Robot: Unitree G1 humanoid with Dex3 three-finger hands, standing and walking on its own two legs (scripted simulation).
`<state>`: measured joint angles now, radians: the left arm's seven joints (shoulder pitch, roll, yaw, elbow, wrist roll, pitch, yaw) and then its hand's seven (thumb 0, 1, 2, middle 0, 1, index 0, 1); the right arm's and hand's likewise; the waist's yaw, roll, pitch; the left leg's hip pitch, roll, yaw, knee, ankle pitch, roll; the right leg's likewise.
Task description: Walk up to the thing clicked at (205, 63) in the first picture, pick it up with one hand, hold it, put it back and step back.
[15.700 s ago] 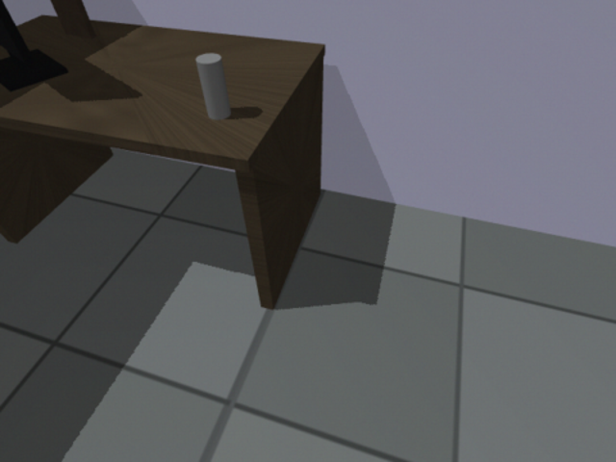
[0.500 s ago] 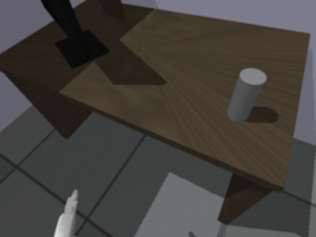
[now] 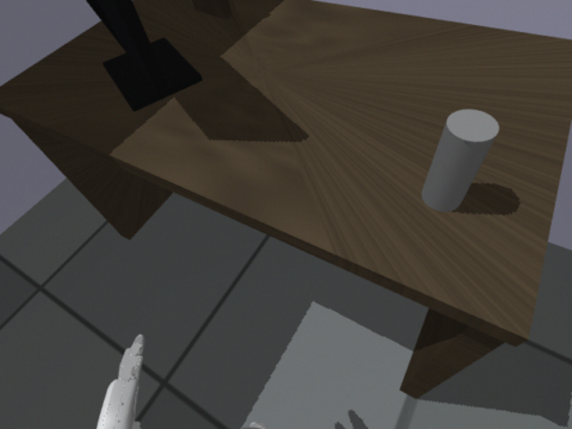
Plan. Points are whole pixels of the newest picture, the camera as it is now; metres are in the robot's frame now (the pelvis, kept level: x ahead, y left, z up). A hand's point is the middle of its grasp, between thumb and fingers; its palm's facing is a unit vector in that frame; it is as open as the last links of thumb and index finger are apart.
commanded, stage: go down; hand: right
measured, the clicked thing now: (454, 164) +0.50 -0.19 +0.06
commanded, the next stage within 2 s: approach in 0.42 s
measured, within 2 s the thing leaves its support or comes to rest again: neither
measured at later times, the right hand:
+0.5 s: hand out of the picture +0.42 -0.39 +0.16, palm faces +0.19 +0.98 +0.01, open 17.6 cm
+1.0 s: hand (541, 188) +0.45 -0.29 +0.06, palm faces +0.07 +1.00 +0.06, open 17.5 cm
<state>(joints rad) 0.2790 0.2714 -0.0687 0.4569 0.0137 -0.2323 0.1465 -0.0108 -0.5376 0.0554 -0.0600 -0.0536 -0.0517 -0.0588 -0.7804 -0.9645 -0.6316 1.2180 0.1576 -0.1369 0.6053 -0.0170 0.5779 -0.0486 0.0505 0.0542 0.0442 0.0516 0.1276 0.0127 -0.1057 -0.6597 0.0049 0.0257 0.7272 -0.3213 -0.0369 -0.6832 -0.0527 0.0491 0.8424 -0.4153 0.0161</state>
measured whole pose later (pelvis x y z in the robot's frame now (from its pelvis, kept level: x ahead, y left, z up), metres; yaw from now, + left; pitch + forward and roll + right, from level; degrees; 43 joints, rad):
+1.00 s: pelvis -0.01 +0.01 -0.02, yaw +0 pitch +19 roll +3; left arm 0.29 0.26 -0.04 0.37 0.04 -0.22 0.10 -0.01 -0.53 0.04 -0.07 -0.06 -0.06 -0.06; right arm -0.77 -0.73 -0.54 1.17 0.17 -0.25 0.51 -0.02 0.54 -0.05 0.05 0.05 0.04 0.05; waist 0.16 0.02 -0.13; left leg -0.85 0.01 0.02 0.90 -0.38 -0.03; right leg -0.86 -0.05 0.05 0.99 -0.46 0.02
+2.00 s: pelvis -0.02 +0.01 -0.04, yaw +1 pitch +19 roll +2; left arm 0.39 0.24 0.03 0.07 0.04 -0.08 0.00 -0.01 -0.56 0.06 -0.06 -0.05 -0.05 -0.06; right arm -0.87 -0.52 -0.49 1.13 0.04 -0.31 0.13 -0.02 0.53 -0.03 0.23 0.11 0.22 0.11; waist 0.20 0.00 -0.12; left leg -0.93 -0.01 0.00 1.00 -0.41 -0.02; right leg -0.91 -0.06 0.04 1.06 -0.49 0.03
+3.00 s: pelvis -0.01 +0.01 -0.03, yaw +1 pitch +18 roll +2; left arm 0.37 0.24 0.04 0.14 0.03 -0.07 0.01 -0.01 -0.53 0.05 -0.07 -0.06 -0.06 -0.06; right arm -0.81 -0.48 -0.47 1.05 0.05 -0.26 0.11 0.00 0.21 -1.06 0.77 0.99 0.80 1.01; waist 0.18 0.00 -0.12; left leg -0.84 0.00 0.00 0.92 -0.40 -0.03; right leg -0.82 -0.06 0.03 0.99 -0.48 0.03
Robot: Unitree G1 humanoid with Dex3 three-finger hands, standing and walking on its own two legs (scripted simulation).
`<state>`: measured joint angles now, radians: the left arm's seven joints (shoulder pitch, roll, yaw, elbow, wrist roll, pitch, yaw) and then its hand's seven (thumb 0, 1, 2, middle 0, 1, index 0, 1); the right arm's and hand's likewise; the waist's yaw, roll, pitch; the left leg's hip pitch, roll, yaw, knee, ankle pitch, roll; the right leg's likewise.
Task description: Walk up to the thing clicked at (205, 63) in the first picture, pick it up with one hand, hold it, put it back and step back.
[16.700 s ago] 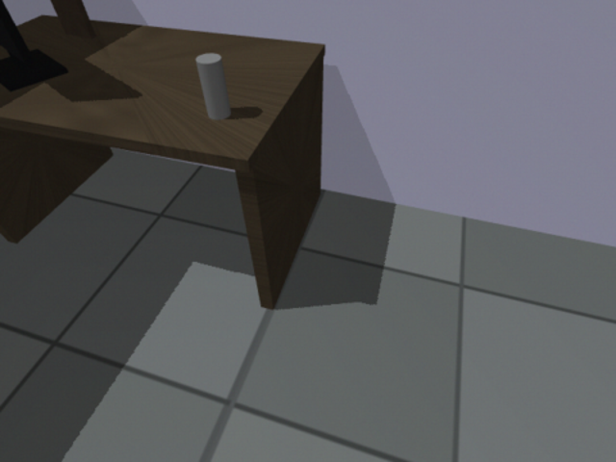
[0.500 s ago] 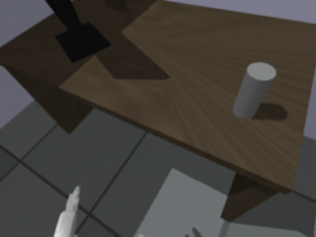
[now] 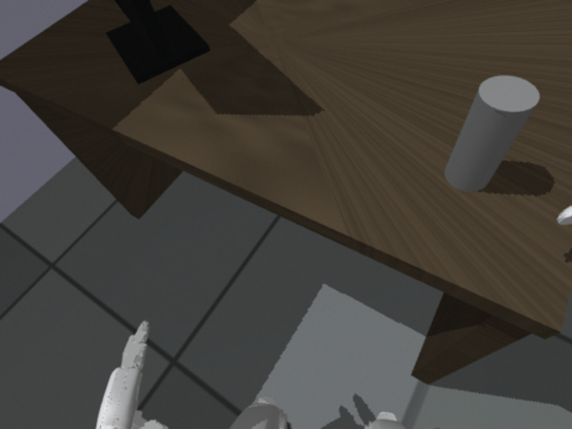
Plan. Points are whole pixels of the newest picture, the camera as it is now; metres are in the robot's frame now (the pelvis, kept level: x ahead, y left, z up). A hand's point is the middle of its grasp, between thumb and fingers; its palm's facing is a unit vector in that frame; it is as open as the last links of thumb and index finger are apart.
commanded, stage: close in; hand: right
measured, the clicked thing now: (484, 139) +0.51 -0.20 +0.08
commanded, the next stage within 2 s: rest palm in 0.52 s
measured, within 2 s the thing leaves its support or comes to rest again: leaves its support in 1.90 s
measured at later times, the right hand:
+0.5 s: hand (505, 155) +0.49 -0.23 +0.07, palm faces +0.13 +0.99 +0.03, open 17.6 cm
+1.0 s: hand (482, 145) +0.50 -0.20 +0.08, palm faces +0.16 +0.99 +0.01, open 16.8 cm
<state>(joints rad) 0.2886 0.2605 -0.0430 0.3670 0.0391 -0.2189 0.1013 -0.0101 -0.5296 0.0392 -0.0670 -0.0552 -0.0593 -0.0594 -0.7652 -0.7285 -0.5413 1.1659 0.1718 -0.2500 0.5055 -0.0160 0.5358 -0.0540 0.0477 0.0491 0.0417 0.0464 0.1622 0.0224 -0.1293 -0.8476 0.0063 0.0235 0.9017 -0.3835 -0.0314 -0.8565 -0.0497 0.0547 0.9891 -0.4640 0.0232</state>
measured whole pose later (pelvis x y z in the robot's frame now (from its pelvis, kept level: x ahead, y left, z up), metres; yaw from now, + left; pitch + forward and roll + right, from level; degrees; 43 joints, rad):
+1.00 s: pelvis -0.01 +0.01 -0.01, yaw +1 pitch +19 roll +2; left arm 0.39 0.24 0.03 0.07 0.04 -0.08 0.00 -0.01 -0.56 0.06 -0.06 -0.05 -0.05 -0.06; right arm -0.87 -0.52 -0.49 1.13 0.04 -0.31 0.13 -0.02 0.53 -0.03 0.23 0.11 0.22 0.11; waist 0.20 0.00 -0.12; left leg -0.93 -0.01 0.00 1.00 -0.41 -0.02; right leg -0.91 -0.06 0.04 1.06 -0.49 0.03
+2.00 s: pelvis +0.00 +0.00 +0.00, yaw +1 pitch +18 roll +2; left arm 0.37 0.24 0.04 0.14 0.03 -0.07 0.01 -0.01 -0.53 0.05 -0.07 -0.06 -0.06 -0.06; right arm -0.81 -0.48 -0.47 1.05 0.05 -0.26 0.11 0.00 0.21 -1.06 0.77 0.99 0.80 1.01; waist 0.18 0.00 -0.12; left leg -0.84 0.00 0.00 0.92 -0.40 -0.03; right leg -0.82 -0.06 0.03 0.99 -0.48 0.03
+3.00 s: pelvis +0.01 +0.00 +0.03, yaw +1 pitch +12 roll +1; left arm 0.35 0.25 0.05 0.28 0.00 -0.07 0.02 -0.01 -0.52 0.05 -0.05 -0.06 -0.05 -0.06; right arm -0.77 -0.41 -0.41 0.91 0.09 -0.13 0.11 0.00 0.25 -1.11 0.76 1.05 0.79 1.07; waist 0.11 -0.01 -0.11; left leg -0.62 0.01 -0.02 0.74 -0.34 -0.03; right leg -0.59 -0.05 0.00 0.78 -0.41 0.03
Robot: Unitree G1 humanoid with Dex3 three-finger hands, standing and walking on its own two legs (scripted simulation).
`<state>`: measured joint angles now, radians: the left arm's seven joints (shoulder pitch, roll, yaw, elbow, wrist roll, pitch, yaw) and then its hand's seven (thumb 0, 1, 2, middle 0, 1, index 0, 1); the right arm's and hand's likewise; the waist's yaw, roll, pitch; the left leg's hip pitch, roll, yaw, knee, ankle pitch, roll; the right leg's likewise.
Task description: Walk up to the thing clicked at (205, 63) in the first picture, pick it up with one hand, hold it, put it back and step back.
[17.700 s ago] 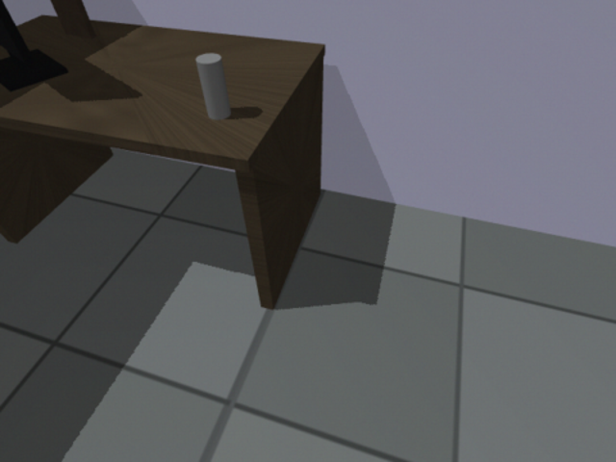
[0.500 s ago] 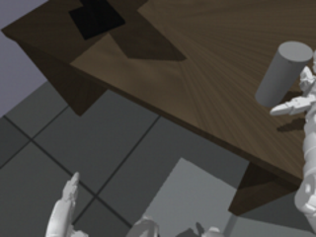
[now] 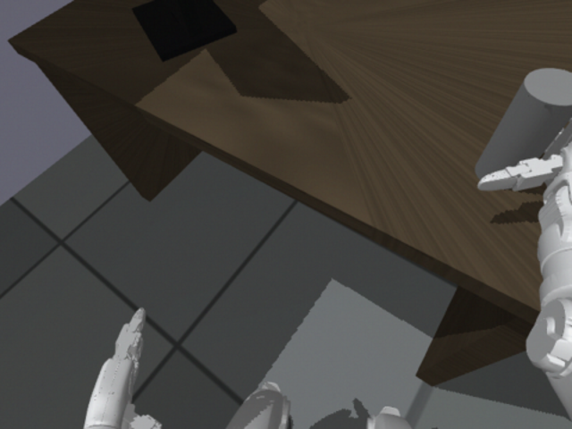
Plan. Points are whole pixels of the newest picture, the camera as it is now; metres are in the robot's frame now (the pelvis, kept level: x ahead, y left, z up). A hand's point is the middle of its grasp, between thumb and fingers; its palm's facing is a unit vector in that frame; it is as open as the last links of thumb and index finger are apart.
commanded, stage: close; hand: right
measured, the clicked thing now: (522, 135) +0.52 -0.22 +0.09
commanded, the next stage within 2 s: settle in 0.56 s
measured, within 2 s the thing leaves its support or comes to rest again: leaves its support in 0.90 s
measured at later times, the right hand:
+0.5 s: hand (518, 140) +0.51 -0.22 +0.09, palm faces +0.17 +0.99 +0.02, open 10.0 cm
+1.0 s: hand (530, 133) +0.51 -0.22 +0.11, palm faces +0.18 +0.98 +0.01, open 8.7 cm
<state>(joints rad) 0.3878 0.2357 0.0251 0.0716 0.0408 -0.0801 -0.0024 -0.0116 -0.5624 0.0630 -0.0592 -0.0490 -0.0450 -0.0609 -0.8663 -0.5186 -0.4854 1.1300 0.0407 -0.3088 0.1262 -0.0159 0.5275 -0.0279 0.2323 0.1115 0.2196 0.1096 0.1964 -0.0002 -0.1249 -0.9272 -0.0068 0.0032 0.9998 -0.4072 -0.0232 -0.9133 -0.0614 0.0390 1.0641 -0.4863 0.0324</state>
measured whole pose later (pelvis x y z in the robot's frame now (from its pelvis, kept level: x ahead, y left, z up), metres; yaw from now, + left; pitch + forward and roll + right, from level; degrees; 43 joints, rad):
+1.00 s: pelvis +0.01 +0.00 +0.01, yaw +0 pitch +18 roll +2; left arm 0.37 0.24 0.04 0.14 0.03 -0.07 0.01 -0.01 -0.53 0.05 -0.07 -0.06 -0.06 -0.06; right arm -0.81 -0.48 -0.47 1.05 0.05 -0.26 0.11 0.00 0.21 -1.06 0.77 0.99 0.80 1.01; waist 0.18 0.00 -0.12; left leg -0.84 0.00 0.00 0.92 -0.40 -0.03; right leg -0.82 -0.06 0.03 0.99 -0.48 0.03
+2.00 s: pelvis +0.03 +0.00 +0.04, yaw +0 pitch +12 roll +1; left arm 0.35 0.25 0.05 0.28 0.00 -0.07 0.02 -0.01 -0.52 0.05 -0.05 -0.06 -0.05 -0.06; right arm -0.77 -0.41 -0.41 0.91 0.09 -0.13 0.11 0.00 0.25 -1.11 0.76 1.05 0.79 1.07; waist 0.11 -0.01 -0.11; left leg -0.62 0.01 -0.02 0.74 -0.34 -0.03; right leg -0.59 -0.05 0.00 0.78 -0.41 0.03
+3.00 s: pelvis +0.00 +0.01 +0.06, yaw -2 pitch -1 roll +0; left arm 0.28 0.24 0.09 0.52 -0.03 -0.14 0.05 -0.01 -0.53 0.04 -0.04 -0.05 -0.04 -0.05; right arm -0.43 -0.28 -0.28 0.08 0.20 0.44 0.04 0.00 0.26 -1.12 0.77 1.04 0.79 1.07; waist 0.01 -0.06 -0.06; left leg -0.30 0.03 0.00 0.58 -0.26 -0.02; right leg -0.26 -0.03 0.02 0.57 -0.29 0.04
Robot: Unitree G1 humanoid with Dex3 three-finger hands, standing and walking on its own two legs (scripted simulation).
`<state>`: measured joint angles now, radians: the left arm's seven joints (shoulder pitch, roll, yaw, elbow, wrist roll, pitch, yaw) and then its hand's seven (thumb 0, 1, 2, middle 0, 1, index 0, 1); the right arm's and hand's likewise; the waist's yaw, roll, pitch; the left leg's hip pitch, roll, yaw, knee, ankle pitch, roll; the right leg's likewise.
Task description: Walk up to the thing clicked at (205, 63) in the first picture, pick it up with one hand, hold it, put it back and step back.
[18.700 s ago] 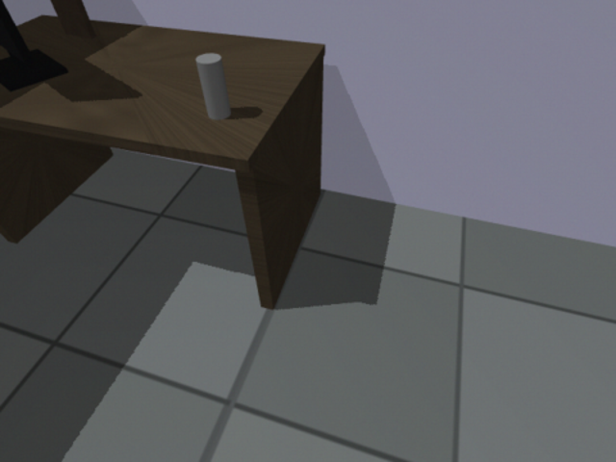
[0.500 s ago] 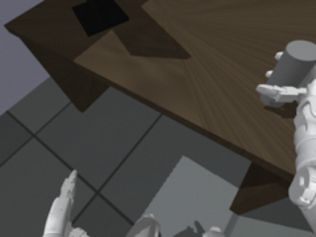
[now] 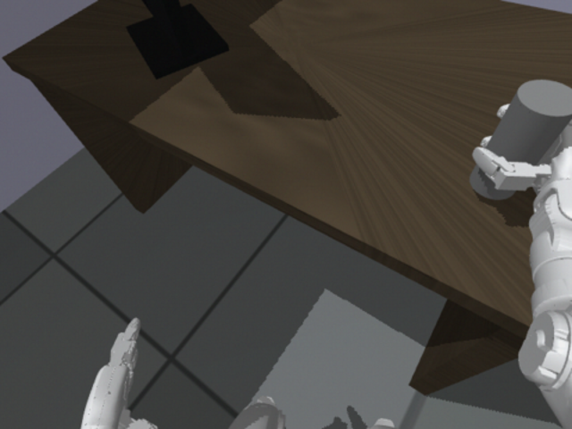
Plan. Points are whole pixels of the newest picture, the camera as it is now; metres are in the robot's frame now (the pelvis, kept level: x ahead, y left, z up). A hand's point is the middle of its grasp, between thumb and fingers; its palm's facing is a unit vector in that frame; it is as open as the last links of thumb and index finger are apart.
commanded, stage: settle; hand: right
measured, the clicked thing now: (516, 146) +0.50 -0.22 +0.10
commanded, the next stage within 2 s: lift in 0.56 s
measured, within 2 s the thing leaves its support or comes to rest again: neither
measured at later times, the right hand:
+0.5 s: hand (515, 128) +0.50 -0.21 +0.13, palm faces +0.15 +0.99 +0.02, open 8.7 cm
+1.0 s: hand (527, 114) +0.49 -0.21 +0.16, palm faces +0.16 +0.99 +0.01, open 8.8 cm
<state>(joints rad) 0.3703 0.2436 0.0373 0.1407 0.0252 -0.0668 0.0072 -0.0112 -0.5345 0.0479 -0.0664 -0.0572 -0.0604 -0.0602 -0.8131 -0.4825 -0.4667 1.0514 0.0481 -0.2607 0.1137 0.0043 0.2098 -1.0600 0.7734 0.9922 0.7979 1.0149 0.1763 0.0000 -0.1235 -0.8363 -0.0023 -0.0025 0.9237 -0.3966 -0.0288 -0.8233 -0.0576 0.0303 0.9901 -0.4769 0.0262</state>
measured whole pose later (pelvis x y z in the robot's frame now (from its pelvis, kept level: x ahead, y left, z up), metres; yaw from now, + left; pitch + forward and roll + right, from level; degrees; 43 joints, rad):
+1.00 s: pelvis +0.01 +0.00 +0.03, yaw +0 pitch +12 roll +1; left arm 0.35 0.25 0.05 0.28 0.00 -0.07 0.02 -0.01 -0.52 0.05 -0.05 -0.06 -0.05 -0.06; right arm -0.77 -0.41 -0.41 0.91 0.09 -0.13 0.11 0.00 0.25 -1.11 0.76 1.05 0.79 1.07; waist 0.11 -0.01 -0.11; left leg -0.62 0.01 -0.02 0.74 -0.34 -0.03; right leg -0.59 -0.05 0.00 0.78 -0.41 0.03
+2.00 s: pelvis -0.01 +0.01 +0.05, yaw -2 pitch -1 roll +0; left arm 0.28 0.24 0.09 0.52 -0.03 -0.14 0.05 -0.01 -0.53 0.04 -0.04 -0.05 -0.04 -0.05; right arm -0.43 -0.28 -0.28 0.08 0.20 0.44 0.04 0.00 0.26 -1.12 0.77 1.04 0.79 1.07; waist 0.01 -0.06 -0.06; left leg -0.30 0.03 0.00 0.58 -0.26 -0.02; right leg -0.26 -0.03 0.02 0.57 -0.29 0.04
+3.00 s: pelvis +0.00 +0.01 +0.05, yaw -2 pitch -2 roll +0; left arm 0.25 0.24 0.10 0.60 -0.03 -0.20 0.05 -0.01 -0.53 0.04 -0.05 -0.05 -0.05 -0.05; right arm -0.38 -0.28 -0.31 -0.14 0.23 0.64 0.04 0.00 0.26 -1.12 0.77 1.04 0.79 1.07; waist 0.00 -0.08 -0.07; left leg -0.25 0.03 0.01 0.55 -0.27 -0.02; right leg -0.22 -0.03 0.03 0.55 -0.30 0.03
